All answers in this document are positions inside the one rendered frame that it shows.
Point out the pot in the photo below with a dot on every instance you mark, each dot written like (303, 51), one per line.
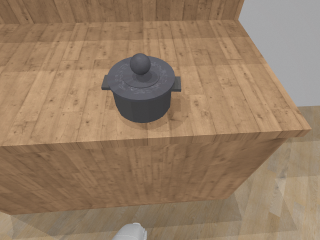
(144, 112)

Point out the table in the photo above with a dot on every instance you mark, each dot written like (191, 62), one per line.
(64, 145)

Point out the knob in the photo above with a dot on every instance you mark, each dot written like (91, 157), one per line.
(140, 64)

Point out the lid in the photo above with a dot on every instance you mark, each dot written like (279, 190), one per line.
(129, 86)

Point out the robot left thigh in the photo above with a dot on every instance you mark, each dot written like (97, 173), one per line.
(131, 232)

